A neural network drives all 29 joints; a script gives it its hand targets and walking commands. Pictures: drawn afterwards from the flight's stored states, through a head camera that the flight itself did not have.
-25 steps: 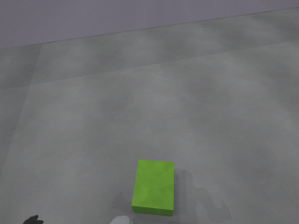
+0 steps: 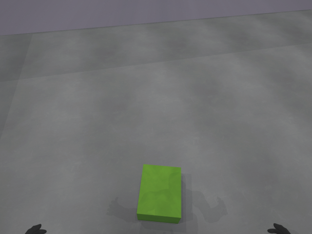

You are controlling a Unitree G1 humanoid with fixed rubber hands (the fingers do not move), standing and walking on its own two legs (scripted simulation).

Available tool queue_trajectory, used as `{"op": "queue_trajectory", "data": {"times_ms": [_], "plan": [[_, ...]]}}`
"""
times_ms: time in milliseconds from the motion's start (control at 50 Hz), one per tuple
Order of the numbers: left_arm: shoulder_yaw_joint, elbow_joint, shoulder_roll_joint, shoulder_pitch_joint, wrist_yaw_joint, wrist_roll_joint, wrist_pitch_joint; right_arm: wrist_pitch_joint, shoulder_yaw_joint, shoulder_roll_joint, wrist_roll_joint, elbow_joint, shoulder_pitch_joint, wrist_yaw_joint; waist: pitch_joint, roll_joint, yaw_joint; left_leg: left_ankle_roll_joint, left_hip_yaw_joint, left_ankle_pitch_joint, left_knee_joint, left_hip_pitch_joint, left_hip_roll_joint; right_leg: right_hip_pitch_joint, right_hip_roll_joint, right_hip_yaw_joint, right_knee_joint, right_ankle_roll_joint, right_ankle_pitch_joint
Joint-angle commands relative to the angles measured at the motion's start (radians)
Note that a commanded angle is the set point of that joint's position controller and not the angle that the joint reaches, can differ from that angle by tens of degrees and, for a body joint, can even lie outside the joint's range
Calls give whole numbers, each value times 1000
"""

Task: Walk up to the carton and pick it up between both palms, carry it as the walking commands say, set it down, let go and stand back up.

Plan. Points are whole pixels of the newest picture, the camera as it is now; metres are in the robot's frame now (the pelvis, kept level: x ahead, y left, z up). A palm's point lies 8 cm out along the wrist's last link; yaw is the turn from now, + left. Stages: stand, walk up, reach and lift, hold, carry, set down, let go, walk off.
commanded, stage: walk up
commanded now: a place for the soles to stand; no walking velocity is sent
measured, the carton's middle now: (160, 192) +0.46 -0.02 -0.69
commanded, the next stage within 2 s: stand in 0.92 s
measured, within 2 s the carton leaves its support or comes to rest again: neither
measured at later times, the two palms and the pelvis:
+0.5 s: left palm out of the picture +0.08 +0.35 -0.08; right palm out of the picture +0.13 -0.32 -0.07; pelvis +0.01 +0.00 +0.00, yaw +0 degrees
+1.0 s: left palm out of the picture +0.10 +0.34 -0.07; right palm out of the picture +0.13 -0.32 -0.07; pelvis +0.01 +0.00 +0.01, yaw +0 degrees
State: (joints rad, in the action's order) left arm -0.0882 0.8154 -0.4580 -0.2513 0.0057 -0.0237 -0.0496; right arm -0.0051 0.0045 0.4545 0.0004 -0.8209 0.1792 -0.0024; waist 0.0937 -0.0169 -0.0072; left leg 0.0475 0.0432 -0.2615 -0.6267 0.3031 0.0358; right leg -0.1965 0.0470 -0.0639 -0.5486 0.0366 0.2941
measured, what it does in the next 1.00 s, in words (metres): stands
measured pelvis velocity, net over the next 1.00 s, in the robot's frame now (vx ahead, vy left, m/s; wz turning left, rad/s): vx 0.01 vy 0.00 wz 0.01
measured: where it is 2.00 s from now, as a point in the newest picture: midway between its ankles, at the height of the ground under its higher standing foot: outside the picture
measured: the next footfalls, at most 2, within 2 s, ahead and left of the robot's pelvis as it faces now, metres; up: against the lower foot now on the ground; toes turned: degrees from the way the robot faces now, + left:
none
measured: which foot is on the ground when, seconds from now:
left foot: down 0.00-1.00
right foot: down 0.00-1.00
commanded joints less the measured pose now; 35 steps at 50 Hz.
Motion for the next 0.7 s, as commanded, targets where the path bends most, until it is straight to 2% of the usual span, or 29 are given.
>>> {"op": "queue_trajectory", "data": {"times_ms": [0,160,520,620,640,680], "plan": [[26,3,-136,52,-14,30,0,-24,52,155,35,3,-94,3,-73,-56,-8,49,220,9,258,-49,-155,-50,-114,179,102,17,17],[27,20,-136,45,-12,28,0,-24,55,153,35,5,-115,7,-98,-54,-8,37,242,-32,293,-64,-166,-38,-106,161,98,14,18],[28,21,-154,83,-19,18,-12,-20,50,141,25,-8,-110,13,-146,12,8,27,148,174,205,-133,-122,-1,-176,200,143,25,-147],[27,21,-156,95,-19,17,-11,-18,51,141,25,-12,-111,14,-138,17,8,26,145,154,210,-129,-119,-7,-183,206,152,27,-131],[31,19,-136,119,-15,20,-4,-26,42,127,17,-18,-110,11,-135,31,11,23,162,169,229,-128,-128,-3,-170,192,152,22,-130],[32,23,-132,121,-12,21,0,-30,42,135,18,-21,-114,9,-131,17,4,23,171,164,242,-121,-135,8,-161,183,155,18,-116]]}}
